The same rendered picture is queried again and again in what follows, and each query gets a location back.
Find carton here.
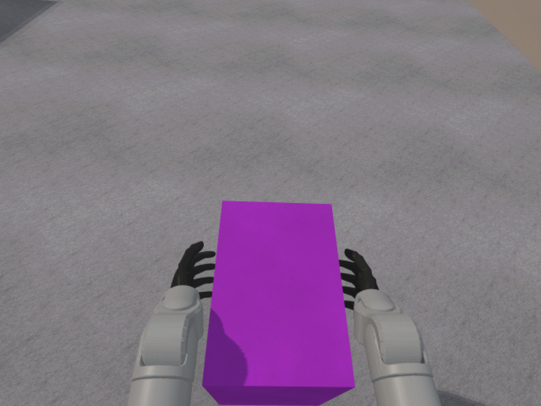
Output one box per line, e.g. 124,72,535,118
202,200,355,406

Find robot left forearm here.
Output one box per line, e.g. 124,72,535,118
127,285,204,406

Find robot right hand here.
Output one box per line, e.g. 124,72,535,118
339,249,379,310

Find robot left hand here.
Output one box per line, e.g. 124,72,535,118
171,241,216,299

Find robot right forearm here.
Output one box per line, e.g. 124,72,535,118
353,289,441,406

